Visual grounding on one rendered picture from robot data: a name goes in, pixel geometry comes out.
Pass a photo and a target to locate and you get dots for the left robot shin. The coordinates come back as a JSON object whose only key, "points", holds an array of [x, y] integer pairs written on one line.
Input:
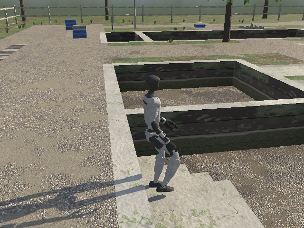
{"points": [[158, 169]]}

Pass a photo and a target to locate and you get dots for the left robot forearm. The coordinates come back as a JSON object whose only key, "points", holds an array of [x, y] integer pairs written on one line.
{"points": [[162, 120]]}

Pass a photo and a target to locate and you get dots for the right robot hand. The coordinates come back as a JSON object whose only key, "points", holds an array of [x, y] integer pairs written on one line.
{"points": [[170, 147]]}

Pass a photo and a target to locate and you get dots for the left robot hand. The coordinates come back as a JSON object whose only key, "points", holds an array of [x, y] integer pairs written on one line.
{"points": [[168, 123]]}

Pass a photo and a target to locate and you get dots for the right robot forearm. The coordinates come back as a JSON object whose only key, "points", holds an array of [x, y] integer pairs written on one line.
{"points": [[157, 129]]}

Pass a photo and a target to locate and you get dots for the robot head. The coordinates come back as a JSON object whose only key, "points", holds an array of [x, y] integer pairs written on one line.
{"points": [[152, 82]]}

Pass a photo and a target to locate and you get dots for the robot right upper arm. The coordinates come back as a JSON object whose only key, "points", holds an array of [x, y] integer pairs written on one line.
{"points": [[154, 111]]}

